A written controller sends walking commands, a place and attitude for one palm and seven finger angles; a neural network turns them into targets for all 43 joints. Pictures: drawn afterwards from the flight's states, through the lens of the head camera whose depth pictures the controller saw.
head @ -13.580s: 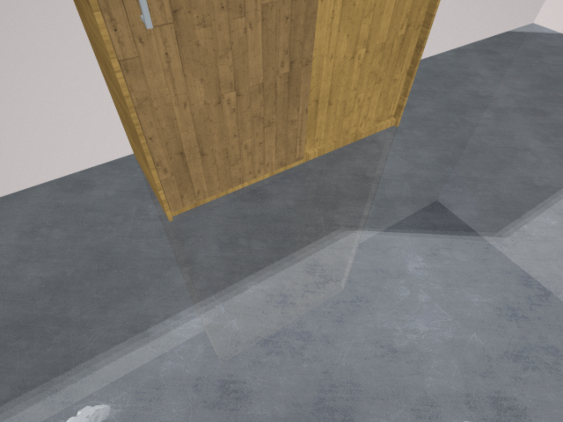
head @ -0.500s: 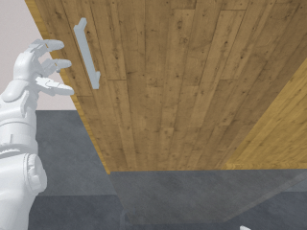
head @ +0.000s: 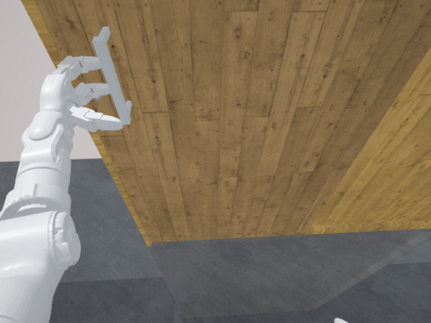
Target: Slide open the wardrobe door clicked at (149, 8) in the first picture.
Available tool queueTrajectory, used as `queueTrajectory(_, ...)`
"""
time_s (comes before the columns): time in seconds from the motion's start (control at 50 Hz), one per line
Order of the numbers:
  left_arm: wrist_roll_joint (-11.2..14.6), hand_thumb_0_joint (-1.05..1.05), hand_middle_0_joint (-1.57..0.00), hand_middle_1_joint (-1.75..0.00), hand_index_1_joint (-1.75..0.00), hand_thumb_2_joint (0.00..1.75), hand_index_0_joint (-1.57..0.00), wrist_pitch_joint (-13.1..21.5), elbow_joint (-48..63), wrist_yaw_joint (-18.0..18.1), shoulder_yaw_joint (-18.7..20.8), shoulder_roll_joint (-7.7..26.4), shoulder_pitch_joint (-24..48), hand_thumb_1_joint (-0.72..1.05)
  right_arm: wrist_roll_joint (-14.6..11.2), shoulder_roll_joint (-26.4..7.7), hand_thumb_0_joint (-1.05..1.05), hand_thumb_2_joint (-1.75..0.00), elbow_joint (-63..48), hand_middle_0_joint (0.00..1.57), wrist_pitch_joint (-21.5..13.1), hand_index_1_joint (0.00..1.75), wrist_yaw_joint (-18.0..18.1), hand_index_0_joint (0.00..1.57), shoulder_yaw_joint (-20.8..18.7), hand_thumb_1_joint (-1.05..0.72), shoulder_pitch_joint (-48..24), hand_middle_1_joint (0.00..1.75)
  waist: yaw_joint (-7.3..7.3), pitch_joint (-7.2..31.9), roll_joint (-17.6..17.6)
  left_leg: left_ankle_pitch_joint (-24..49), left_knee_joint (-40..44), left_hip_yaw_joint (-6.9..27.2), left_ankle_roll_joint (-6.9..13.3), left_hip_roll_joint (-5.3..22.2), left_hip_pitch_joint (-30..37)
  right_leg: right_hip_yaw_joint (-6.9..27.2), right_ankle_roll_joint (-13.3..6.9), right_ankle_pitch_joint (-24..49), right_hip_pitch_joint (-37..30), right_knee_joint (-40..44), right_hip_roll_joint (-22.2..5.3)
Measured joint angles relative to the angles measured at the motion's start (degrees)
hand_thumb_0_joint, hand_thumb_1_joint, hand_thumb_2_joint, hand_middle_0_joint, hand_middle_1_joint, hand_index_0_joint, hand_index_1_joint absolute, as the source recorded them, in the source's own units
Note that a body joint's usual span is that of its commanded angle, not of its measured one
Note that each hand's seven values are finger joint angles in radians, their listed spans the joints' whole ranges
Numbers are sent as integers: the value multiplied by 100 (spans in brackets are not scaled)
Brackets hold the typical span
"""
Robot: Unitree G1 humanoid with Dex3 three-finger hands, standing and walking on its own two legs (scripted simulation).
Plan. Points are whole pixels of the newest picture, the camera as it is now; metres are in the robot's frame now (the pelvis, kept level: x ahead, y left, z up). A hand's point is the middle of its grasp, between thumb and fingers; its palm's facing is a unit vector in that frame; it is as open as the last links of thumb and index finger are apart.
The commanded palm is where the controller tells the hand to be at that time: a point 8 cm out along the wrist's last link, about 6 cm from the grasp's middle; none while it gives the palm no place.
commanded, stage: feel for the door with the fingertips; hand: left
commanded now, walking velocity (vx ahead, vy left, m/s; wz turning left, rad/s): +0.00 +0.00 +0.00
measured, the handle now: (116, 80) +0.53 +0.18 +0.18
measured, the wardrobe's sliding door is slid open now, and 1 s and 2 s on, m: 0.00 0.00 0.00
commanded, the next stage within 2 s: slide the fingers in behind the handle in 0.40 s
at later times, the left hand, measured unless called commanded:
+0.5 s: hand (95, 89) +0.49 +0.21 +0.18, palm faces +0.01 -1.00 +0.00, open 13.8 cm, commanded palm +0.47 +0.26 +0.18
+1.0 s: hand (99, 97) +0.48 +0.20 +0.18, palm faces +0.02 -1.00 +0.00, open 14.0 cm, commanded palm +0.45 +0.25 +0.18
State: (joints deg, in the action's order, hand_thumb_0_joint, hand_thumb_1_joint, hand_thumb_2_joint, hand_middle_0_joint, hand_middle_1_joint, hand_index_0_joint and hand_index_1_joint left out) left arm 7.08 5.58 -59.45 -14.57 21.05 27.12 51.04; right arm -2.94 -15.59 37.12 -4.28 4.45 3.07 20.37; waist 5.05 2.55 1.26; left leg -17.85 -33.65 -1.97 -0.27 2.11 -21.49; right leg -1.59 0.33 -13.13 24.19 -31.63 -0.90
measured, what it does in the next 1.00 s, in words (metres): stands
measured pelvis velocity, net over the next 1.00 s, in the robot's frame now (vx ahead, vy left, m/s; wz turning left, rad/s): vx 0.01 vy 0.01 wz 0.01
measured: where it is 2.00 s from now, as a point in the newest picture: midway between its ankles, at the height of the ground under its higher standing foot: outside the picture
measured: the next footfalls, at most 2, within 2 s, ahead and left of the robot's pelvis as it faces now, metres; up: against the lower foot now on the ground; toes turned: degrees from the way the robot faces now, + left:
none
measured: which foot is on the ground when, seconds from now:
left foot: down 0.00-1.00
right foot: down 0.00-1.00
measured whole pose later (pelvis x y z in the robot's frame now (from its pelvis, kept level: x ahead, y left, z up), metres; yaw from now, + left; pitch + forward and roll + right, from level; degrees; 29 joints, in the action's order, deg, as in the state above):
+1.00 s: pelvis +0.01 +0.01 +0.00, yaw +0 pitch +7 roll -1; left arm 8.0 5.6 -57.5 -14.3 19.1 25.9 50.9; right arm -2.6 -15.8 37.3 -3.7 3.8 2.2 21.8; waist 4.6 3.4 1.5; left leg -19.2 -35.5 -1.6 0.1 2.0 -23.5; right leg -1.9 0.8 -13.9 25.5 -32.2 -1.0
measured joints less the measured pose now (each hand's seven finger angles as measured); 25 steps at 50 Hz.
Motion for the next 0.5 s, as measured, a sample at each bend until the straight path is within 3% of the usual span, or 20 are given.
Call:
queueTrajectory(0.18, 110, -2, -30, -120, -120, 30, -30, 165, -418, -234, -124, 237, 356, -51, -12, -80, 1, -89, 133, 20, -35, 30, 42, 20, -30, -90, 142, 30, -10, -26, 3, 20, -60, 68, -3, -8, -159, -63, -3, 24, 105, -5, -11)
queueTrajectory(0.4, -2, -2, -30, -120, -120, 30, -30, 302, -738, -217, -91, 419, 692, -51, 44, -166, 1, -89, 177, 20, -29, 30, 19, 20, -96, -90, 275, 30, 157, -23, -42, -14, -178, 65, 16, -8, -443, -55, 18, 29, 364, -62, -13)
queueTrajectory(0.5, -37, -2, -34, -124, -122, 30, -34, 311, -755, -250, -59, 429, 728, -50, 66, -143, 1, -89, 200, 20, 13, 30, -8, 20, -103, -90, 376, 30, 153, 8, -33, -42, -208, 68, 28, -13, -498, -56, 31, 12, 405, -68, -17)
